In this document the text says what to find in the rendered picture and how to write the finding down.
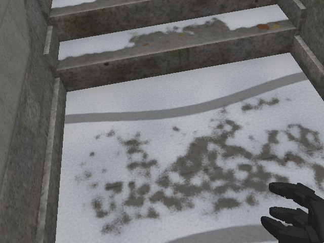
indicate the right robot hand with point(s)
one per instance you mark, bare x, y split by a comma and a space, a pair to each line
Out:
307, 227

